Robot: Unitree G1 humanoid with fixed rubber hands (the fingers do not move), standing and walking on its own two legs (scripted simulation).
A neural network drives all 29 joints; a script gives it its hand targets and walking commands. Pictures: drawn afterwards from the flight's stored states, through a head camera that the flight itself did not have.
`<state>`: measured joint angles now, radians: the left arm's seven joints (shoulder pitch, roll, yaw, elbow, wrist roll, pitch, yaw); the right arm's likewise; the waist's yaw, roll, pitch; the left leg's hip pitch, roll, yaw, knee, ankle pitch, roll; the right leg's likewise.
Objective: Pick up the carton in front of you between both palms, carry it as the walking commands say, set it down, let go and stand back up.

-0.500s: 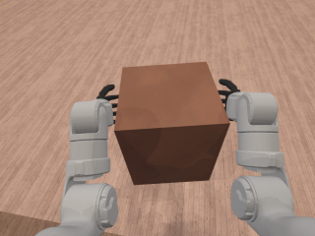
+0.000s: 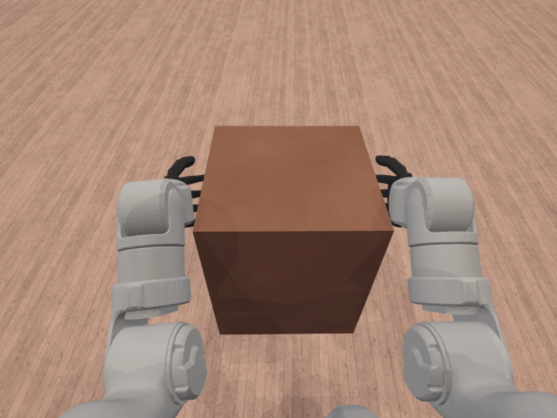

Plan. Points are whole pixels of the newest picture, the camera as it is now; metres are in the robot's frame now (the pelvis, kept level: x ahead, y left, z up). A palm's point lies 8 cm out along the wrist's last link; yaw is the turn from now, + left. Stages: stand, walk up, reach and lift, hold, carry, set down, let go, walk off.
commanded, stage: carry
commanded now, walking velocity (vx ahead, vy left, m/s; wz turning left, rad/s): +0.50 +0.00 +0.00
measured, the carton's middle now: (287, 233) +0.37 -0.01 +0.06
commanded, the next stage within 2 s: none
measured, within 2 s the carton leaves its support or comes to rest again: neither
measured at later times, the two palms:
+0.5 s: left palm (204, 130) +0.59 +0.12 +0.09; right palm (359, 121) +0.61 -0.18 +0.08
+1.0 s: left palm (195, 47) +0.91 +0.16 +0.10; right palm (318, 45) +0.89 -0.14 +0.10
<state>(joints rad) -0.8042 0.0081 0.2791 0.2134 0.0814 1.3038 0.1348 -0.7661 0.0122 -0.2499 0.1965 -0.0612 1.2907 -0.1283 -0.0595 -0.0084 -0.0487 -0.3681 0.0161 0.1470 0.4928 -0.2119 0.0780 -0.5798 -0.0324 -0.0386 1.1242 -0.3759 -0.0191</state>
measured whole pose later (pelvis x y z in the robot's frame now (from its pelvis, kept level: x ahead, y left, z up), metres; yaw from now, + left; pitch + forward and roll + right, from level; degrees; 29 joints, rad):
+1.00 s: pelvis +0.64 +0.02 +0.01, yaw -1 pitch +4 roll -1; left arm -0.18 -0.14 0.12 -0.29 0.13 1.22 0.09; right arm -0.16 0.13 -0.12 -0.29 -0.10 1.21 -0.09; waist -0.03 -0.01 -0.14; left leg -0.20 0.03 0.23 0.30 -0.18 0.06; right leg -0.58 -0.11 -0.09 0.87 -0.22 0.01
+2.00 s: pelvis +1.30 +0.03 +0.02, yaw -1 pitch +4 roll -2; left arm -0.16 -0.13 0.10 -0.35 0.13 1.20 0.08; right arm -0.14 0.13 -0.11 -0.35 -0.10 1.20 -0.08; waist -0.02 -0.01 -0.07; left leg -0.17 0.05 0.23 0.28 -0.18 0.06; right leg -0.59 -0.11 -0.09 0.92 -0.20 0.01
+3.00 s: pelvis +1.98 +0.04 +0.02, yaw -1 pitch +4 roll -2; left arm -0.16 -0.13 0.10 -0.38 0.12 1.20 0.08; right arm -0.14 0.13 -0.10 -0.38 -0.10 1.20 -0.08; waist -0.02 -0.01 -0.05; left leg -0.19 0.04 0.23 0.29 -0.17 0.06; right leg -0.57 -0.11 -0.08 0.97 -0.22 0.01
